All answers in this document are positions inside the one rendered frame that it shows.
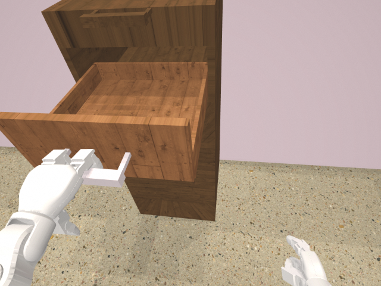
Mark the left robot hand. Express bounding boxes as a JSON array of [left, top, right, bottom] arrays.
[[18, 149, 103, 235]]

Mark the right robot hand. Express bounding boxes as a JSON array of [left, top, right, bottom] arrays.
[[281, 235, 327, 286]]

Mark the left robot forearm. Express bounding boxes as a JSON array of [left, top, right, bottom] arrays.
[[0, 211, 56, 286]]

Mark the cabinet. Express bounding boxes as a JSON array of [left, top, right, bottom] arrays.
[[41, 0, 223, 221]]

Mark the drawer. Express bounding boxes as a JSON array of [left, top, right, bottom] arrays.
[[0, 62, 208, 182]]

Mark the handle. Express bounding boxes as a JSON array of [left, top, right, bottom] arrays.
[[79, 11, 149, 28], [65, 148, 132, 188]]

